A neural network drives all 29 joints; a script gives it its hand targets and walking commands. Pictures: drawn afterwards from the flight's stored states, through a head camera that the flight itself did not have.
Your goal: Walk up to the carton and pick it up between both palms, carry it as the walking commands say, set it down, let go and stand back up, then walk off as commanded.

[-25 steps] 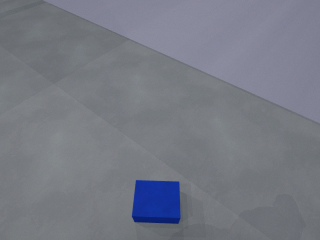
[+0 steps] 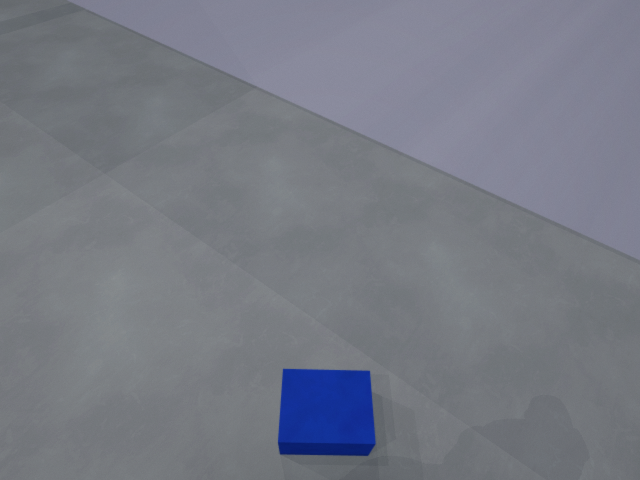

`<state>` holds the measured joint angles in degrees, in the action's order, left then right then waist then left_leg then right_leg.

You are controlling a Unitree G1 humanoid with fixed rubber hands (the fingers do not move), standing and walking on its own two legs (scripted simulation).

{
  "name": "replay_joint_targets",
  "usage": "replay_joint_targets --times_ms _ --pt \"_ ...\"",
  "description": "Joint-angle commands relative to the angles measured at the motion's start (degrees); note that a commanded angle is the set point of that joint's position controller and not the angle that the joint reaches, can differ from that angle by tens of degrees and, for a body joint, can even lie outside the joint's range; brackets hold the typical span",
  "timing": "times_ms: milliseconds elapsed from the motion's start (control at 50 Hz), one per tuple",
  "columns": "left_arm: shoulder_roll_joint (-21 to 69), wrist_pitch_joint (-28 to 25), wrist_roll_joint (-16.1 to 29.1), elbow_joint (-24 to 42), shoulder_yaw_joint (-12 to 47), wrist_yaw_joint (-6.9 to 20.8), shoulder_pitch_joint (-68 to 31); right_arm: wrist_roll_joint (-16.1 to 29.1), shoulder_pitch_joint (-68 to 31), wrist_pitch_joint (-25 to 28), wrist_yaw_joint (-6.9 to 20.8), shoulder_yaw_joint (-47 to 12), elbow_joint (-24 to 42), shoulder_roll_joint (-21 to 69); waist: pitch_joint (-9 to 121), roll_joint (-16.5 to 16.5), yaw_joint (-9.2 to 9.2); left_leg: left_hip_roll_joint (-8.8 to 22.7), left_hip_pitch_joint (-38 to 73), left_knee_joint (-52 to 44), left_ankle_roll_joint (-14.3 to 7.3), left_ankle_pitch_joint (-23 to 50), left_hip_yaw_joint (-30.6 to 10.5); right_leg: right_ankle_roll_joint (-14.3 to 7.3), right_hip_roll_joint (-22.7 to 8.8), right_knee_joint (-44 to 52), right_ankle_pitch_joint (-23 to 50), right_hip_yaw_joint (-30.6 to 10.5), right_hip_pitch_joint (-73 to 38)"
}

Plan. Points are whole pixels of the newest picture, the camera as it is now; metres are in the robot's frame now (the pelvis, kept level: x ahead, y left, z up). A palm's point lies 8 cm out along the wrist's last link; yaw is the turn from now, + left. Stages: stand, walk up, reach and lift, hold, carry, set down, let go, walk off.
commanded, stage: walk up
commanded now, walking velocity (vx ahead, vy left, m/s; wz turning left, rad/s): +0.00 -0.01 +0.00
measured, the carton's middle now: (325, 412) +0.40 -0.03 -0.71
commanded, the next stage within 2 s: stand in 1.84 s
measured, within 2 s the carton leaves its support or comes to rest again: neither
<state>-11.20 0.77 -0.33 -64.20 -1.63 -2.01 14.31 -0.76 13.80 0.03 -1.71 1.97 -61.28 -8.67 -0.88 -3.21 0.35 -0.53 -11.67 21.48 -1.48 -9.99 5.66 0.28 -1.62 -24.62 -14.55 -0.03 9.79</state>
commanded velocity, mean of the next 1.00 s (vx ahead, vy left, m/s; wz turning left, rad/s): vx -0.03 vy -0.02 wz -0.03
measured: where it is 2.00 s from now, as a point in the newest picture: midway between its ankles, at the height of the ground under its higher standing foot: outside the picture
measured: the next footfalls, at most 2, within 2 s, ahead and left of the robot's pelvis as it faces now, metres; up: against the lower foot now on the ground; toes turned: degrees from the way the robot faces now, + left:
right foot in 1.42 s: -0.02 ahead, -0.17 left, +0.00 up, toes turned -4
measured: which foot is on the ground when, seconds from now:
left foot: down 0.00-1.00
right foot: down 0.00-1.00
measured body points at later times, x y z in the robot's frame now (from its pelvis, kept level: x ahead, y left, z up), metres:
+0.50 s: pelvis +0.01 -0.02 +0.00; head +0.02 -0.03 +0.45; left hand +0.00 +0.19 -0.16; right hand +0.00 -0.25 -0.16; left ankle +0.02 +0.10 -0.74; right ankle -0.02 -0.12 -0.74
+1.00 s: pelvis +0.00 -0.01 -0.01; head +0.03 +0.00 +0.44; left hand +0.01 +0.23 -0.17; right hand +0.02 -0.27 -0.15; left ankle -0.01 +0.10 -0.73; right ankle -0.02 -0.12 -0.74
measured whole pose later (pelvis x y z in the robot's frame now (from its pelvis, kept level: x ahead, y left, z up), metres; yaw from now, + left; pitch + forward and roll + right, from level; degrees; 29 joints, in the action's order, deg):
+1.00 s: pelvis +0.00 -0.01 -0.01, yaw -1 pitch +2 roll -1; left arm -10.6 1.6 -0.7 -62.1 -2.4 -2.9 14.4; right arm -0.5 13.8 -2.5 -3.0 3.1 -60.1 -12.1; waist -1.7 -0.5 -0.8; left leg 3.2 -19.6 40.4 2.9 -21.9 4.4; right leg -1.5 1.9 -27.3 -15.6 0.2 13.3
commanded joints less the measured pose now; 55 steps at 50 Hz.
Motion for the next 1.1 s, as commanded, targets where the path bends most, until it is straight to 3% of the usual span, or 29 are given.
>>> replay_joint_targets --times_ms 0,20,40,100,220,720,740,760,780,800,820,840,860,880,900,960,980,1000,1020,1040,1060,1080 --pt "-2.8 -1.2 -0.2 -1.0 -0.2 -0.2 6.1 0.5 2.3 0.2 0.2 1.4 0.8 -6.3 -0.5 5.3 -1.36 9.5 -2.0 -5.5 -1.2 -1.1 -10.0 -1.7 -4.5 8.6 6.0 -3.6 -4.5" --pt "-3.5 -1.3 -0.2 -1.1 -0.1 0.0 2.7 0.6 2.3 0.0 0.1 0.6 0.3 -4.5 -2.9 -0.8 -0.23 6.0 0.4 -4.4 0.7 1.2 -6.2 -2.7 -5.2 10.4 3.8 -6.4 -0.2" --pt "-3.3 -1.5 -0.2 -1.0 0.0 0.0 1.8 0.3 2.9 0.0 0.0 0.5 -0.5 -4.2 -3.9 -1.4 0.51 6.0 2.5 -3.5 0.9 2.7 -5.4 -2.8 -5.5 10.9 2.6 -6.4 1.9" --pt "-2.3 -2.0 0.1 -1.4 0.4 -0.1 2.8 0.3 3.3 0.2 0.0 0.8 -1.2 -5.2 -3.4 0.9 0.42 7.0 3.9 -3.7 0.6 4.1 -6.0 -2.3 -4.9 10.2 3.8 -5.2 1.5" --pt "-1.7 -2.2 0.2 -2.2 0.4 -0.3 3.8 0.2 4.1 0.4 -0.2 0.5 -2.5 -4.4 -3.6 2.1 0.18 7.2 3.5 -3.9 0.8 4.8 -5.5 -2.4 -4.7 9.8 5.6 -4.5 -0.5" --pt "-0.6 -2.2 0.4 -3.4 0.7 -0.9 7.0 0.0 5.8 0.3 -0.8 0.0 -5.2 -3.4 -3.2 2.7 -0.22 7.7 4.1 -2.6 1.4 8.6 -4.3 -3.1 -4.3 8.2 13.7 -3.3 -2.0" --pt "-1.0 -2.1 0.3 -3.2 0.7 -0.6 6.7 0.1 6.0 0.3 -1.1 0.5 -4.1 -4.3 -3.8 2.8 -0.14 9.2 3.5 -1.6 2.3 9.0 -4.1 -2.5 -5.0 7.2 17.1 -4.8 -0.8" --pt "-6.0 -1.5 0.9 -0.5 -1.1 -0.6 4.8 0.4 4.3 -0.2 -2.2 2.2 -2.5 -8.0 -4.9 2.2 0.36 10.2 1.7 6.8 2.4 18.1 -2.0 -2.6 -6.7 0.4 35.8 -4.5 2.0" --pt "-6.8 -1.1 1.5 0.4 -1.8 -0.8 4.5 0.6 6.5 -0.1 -2.7 2.5 -2.1 -8.6 0.0 -1.4 0.45 10.8 1.6 11.5 2.2 21.7 -1.5 -2.8 -6.9 -2.5 43.4 -3.6 1.0" --pt "-6.2 -1.0 1.4 1.1 -1.8 -0.9 4.9 0.5 7.6 -0.2 -2.8 2.7 -1.9 -8.2 2.8 -0.7 0.24 10.4 0.0 13.9 2.5 18.8 -1.2 -3.8 -7.7 -3.6 44.0 -3.9 -0.2" --pt "-5.6 -0.8 0.9 1.5 -1.5 -1.0 6.6 0.5 6.1 -0.7 -2.8 2.6 -0.9 -7.3 3.6 0.8 -0.64 8.8 -3.8 15.9 3.1 9.6 -0.5 -5.5 -9.8 -3.1 42.8 -6.6 -1.6" --pt "-6.0 -0.4 0.4 1.6 -1.4 -1.1 7.9 0.4 3.8 -1.5 -2.5 2.5 0.6 -6.2 2.4 -1.9 -1.47 6.5 -9.0 19.4 3.7 -6.5 0.8 -8.1 -13.5 -1.0 42.7 -11.0 -2.0" --pt "-6.4 -0.1 -0.1 2.1 -1.5 -1.3 8.2 0.3 2.2 -2.4 -2.3 2.5 1.8 -5.4 1.2 -4.6 -2.35 5.6 -12.1 26.4 4.4 -16.9 -0.1 -10.9 -16.9 2.1 40.9 -15.8 0.4" --pt "-6.4 0.2 -0.4 3.0 -1.6 -1.4 6.9 0.1 1.9 -3.2 -2.1 2.2 2.4 -4.7 0.3 -4.3 -2.17 5.2 -12.8 31.0 4.8 -19.4 -2.1 -12.2 -17.7 4.7 35.2 -17.1 3.5" --pt "-5.8 0.4 -0.5 3.8 -1.7 -1.5 4.7 0.0 2.7 -3.4 -1.8 1.8 2.4 -4.2 -0.1 -3.9 -1.44 5.1 -11.7 31.2 4.8 -18.2 -3.1 -12.0 -16.3 6.4 27.7 -16.0 5.9" --pt "-5.1 1.0 -0.4 3.3 -1.7 -0.9 0.9 0.3 5.0 -2.2 -0.9 0.8 2.4 -4.4 0.4 -6.9 0.12 4.0 -4.5 16.7 4.3 -12.0 -2.4 -8.4 -9.1 7.2 15.4 -10.1 6.4" --pt "-5.3 1.1 -0.5 2.4 -1.8 -0.5 1.7 0.3 7.0 -1.7 -0.9 0.7 2.0 -4.5 1.0 -5.8 0.86 3.7 -0.9 9.4 4.3 -6.7 -1.1 -7.3 -7.1 6.6 9.3 -9.2 5.8" --pt "-5.1 1.2 -0.3 2.0 -1.8 -0.2 2.5 0.2 9.8 -0.9 -1.2 1.1 1.3 -5.9 0.5 -2.3 2.4 5.3 4.2 2.1 4.3 -0.6 -0.6 -5.5 -4.8 2.5 7.0 -7.2 7.7" --pt "-3.3 1.0 -0.4 2.5 -1.5 -0.1 3.8 -0.4 12.6 -0.3 -1.6 1.7 0.6 -9.1 -0.1 4.9 3.17 11.4 7.6 -3.1 3.2 1.7 -6.4 -3.3 -1.5 -4.8 3.8 -4.8 11.5" --pt "-1.7 1.3 -1.0 5.2 -1.9 -0.1 5.2 -1.2 13.6 -0.1 -2.3 3.2 2.5 -14.8 -0.4 20.6 2.99 28.0 6.4 -5.6 -3.7 17.3 -26.2 1.0 4.7 -18.6 -14.9 -1.1 20.0" --pt "-4.1 2.4 -0.4 5.2 -3.2 -0.2 3.9 -0.9 12.3 -0.3 -2.2 3.3 3.8 -15.8 -0.1 15.1 2.17 33.4 2.1 -5.0 -8.2 21.0 -29.1 2.5 2.2 -31.8 -19.8 -3.6 20.2" --pt "-5.0 3.0 -0.5 5.2 -4.0 0.1 3.0 -0.7 10.3 -0.3 -2.5 2.9 5.0 -15.0 -0.9 9.2 0.61 31.5 -2.2 -4.7 -7.6 20.1 -26.3 3.2 1.4 -37.8 -17.9 -5.6 19.7"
